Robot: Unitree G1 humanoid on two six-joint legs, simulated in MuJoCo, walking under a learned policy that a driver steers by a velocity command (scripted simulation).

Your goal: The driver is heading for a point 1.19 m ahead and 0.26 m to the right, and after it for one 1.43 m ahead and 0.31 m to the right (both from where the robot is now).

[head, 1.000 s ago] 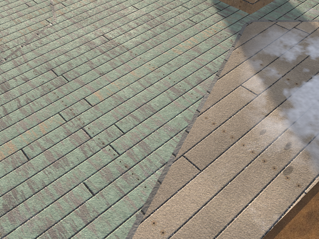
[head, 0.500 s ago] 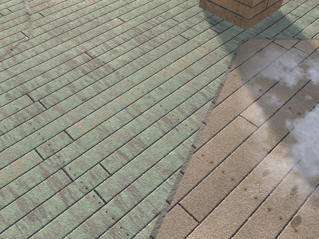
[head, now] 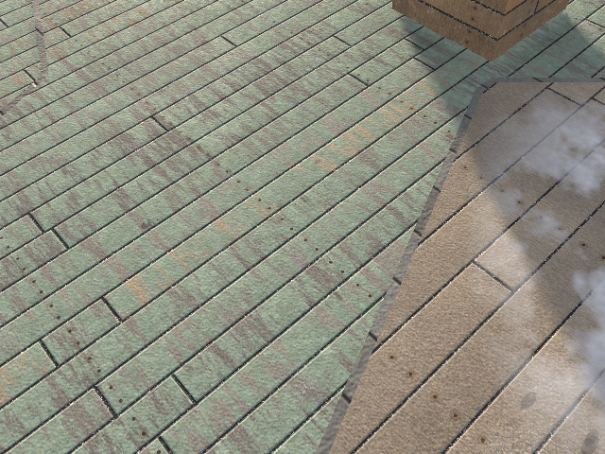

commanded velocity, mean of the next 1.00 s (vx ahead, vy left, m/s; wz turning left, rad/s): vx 0.05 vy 0.00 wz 0.00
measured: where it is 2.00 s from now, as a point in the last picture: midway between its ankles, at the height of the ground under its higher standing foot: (348, 398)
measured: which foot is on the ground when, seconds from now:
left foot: up 0.00-0.20, down 0.22-1.00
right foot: down 0.00-1.00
